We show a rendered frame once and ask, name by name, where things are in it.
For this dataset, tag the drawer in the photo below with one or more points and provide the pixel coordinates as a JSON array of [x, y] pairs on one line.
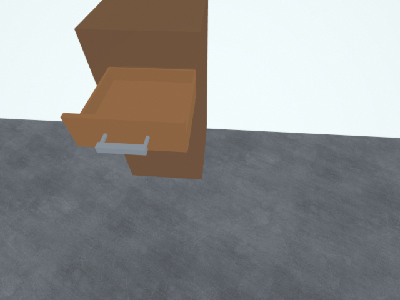
[[130, 103]]

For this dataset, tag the cabinet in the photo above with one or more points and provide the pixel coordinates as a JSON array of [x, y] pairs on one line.
[[163, 34]]

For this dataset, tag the handle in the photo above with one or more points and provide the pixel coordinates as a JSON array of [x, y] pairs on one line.
[[121, 148]]

